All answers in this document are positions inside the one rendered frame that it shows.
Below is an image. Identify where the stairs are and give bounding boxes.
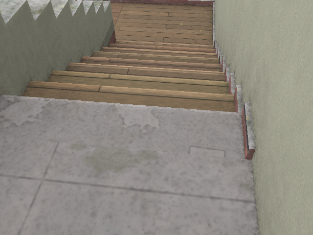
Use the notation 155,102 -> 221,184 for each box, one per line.
22,40 -> 235,113

